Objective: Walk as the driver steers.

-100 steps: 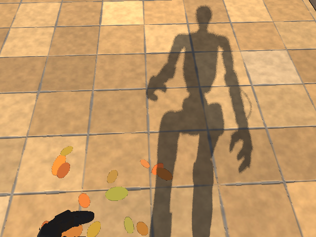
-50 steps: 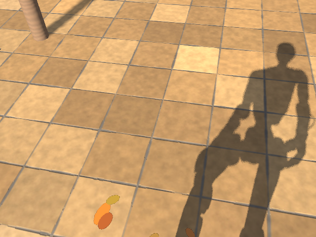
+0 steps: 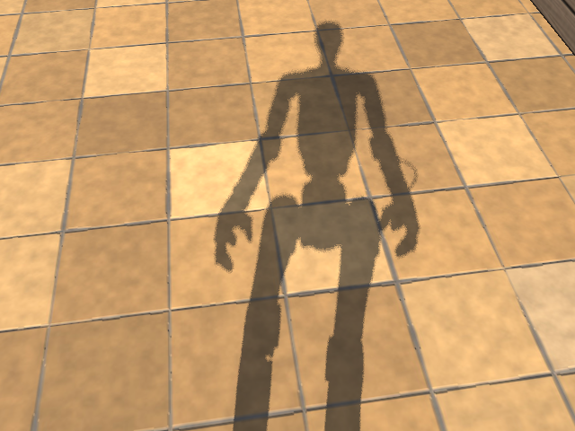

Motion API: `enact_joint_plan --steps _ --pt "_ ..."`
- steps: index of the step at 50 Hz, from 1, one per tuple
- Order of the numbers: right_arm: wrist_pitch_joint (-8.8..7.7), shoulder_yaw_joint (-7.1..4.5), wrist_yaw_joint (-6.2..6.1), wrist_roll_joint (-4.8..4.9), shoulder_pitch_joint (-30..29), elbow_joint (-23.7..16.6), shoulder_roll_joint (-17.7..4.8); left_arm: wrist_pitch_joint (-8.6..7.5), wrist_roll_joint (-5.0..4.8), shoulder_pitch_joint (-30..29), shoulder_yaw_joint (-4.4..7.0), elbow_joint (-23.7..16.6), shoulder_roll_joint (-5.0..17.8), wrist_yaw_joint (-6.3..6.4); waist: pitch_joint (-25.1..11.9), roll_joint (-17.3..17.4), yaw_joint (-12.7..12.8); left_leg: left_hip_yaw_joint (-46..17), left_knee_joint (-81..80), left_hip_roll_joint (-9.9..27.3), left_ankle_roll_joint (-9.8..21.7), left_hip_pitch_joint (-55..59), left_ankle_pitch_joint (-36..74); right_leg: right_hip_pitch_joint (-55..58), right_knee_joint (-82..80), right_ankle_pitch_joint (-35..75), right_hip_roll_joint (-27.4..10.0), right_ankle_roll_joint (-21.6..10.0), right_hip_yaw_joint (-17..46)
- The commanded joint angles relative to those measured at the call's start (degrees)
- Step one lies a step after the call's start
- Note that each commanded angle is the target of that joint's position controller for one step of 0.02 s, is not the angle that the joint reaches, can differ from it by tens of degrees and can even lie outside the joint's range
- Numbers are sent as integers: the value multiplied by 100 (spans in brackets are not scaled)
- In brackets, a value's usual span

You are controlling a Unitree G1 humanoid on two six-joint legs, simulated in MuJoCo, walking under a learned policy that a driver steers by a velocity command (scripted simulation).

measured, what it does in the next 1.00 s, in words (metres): walks ahead: left foot, then right foot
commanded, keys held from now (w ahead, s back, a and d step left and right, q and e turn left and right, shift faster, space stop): w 0.34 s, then q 0.54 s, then no key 0.12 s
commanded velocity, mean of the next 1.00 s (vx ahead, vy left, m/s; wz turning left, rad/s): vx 0.28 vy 0.00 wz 0.12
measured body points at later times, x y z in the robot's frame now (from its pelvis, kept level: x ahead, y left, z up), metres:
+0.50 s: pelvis +0.28 +0.06 +0.00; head +0.32 +0.07 +0.45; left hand +0.33 +0.32 -0.15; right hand +0.37 -0.21 -0.12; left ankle +0.35 +0.12 -0.73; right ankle +0.15 -0.04 -0.63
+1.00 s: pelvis +0.37 +0.02 +0.00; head +0.40 +0.01 +0.45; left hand +0.45 +0.31 -0.10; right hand +0.51 -0.24 -0.13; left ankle +0.34 +0.12 -0.71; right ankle +0.41 -0.07 -0.74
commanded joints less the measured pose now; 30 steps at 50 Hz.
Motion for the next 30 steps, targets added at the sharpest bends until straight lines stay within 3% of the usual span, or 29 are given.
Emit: enact_joint_plan --steps 1,3,7,12,14,15,17,18,19,20,21,22,23,25,28,30 --pt "180 -92 64 -113 462 -245 -443 -231 -63 200 82 -248 592 43 -286 53 -219 -9 -487 193 -219 -630 243 484 -1264 2399 -1575 -833 1597" --pt "231 -74 101 -93 62 -402 -424 -279 -54 471 87 -175 676 30 -189 -114 -106 125 -1023 230 -279 -797 715 456 -1373 2649 -1452 -689 1393" --pt "240 -32 146 -37 -815 -684 -440 -281 -40 976 30 -55 612 14 -95 -355 260 248 -2195 167 -209 -1112 1614 974 -1391 2924 -1353 -307 1239" --pt "175 30 181 24 -1652 -989 -472 -284 38 1337 -21 55 667 78 41 -430 557 364 -3264 -92 35 -1189 1905 1784 -1322 3002 -1608 -277 1314" --pt "137 12 182 33 -1636 -1052 -561 -294 75 1275 -21 78 755 120 92 -470 439 324 -3576 -196 215 -954 1629 1997 -1196 3348 -1805 -250 1356" --pt "118 -13 168 37 -1378 -998 -623 -305 84 1126 -18 63 808 141 46 -486 257 327 -3740 -299 325 -569 1401 1994 -1005 3864 -1841 -173 1287" --pt "73 -124 68 54 -255 -648 -837 -321 122 919 1 61 924 143 -484 -494 -254 420 -3985 -671 545 772 961 1958 148 5154 -1732 -15 1134" --pt "13 -177 -3 -7 694 -350 -927 -319 99 827 -13 56 902 133 -953 -301 -702 339 -4330 -550 700 1897 1413 1583 1315 4816 -1465 114 857" --pt "-29 -264 -81 -141 1601 -190 -1347 -340 43 1006 -96 -106 605 137 -1704 354 -864 -1028 -4214 754 972 3247 1971 595 3064 2717 -1036 250 556" --pt "16 -386 -22 -126 1494 -105 -1790 -311 -188 1993 -139 28 167 101 -2222 1787 -313 -3647 -4729 2033 2013 4357 3444 -1175 4969 -1977 133 524 403" --pt "69 -298 56 138 957 -213 -1318 -270 44 1617 -88 69 605 141 -1727 592 -178 -3516 -4909 1704 1880 3757 3586 -1503 5229 -1720 -327 462 899" --pt "59 -181 82 195 373 -300 -925 -276 90 1070 -91 -63 564 123 -977 248 -57 -2536 -4896 1467 1772 3003 4082 -1622 5038 -1268 -596 522 775" --pt "43 -104 102 160 194 -284 -670 -282 115 753 -121 -156 470 112 -665 10 -13 -1980 -4971 1166 1654 2559 4791 -1610 4776 -1062 -771 573 683" --pt "19 -65 64 198 236 -157 -615 -152 186 610 -134 -275 417 71 -556 268 141 -1330 -5133 738 1434 2055 5376 -1342 4296 -884 -932 723 618" --pt "18 -149 52 172 357 -107 -951 8 150 627 -169 -365 305 71 -761 285 289 -1052 -5126 572 1474 1745 5924 -1152 3865 -847 -860 960 488" --pt "85 -185 39 141 412 -132 -1059 84 136 416 -182 -468 307 104 -794 313 268 -1013 -5133 475 1464 1587 5670 -1239 3516 -704 -868 1073 424"
Next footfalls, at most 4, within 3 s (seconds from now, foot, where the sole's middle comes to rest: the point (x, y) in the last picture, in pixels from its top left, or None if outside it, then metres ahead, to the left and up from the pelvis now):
0.36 left None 0.39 0.12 -0.77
0.94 right None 0.45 -0.06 -0.77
1.32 left None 0.34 0.13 -0.77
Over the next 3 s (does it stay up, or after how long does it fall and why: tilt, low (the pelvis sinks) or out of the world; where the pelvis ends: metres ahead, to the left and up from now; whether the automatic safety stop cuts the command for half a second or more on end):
stays up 0.44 0.02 -0.01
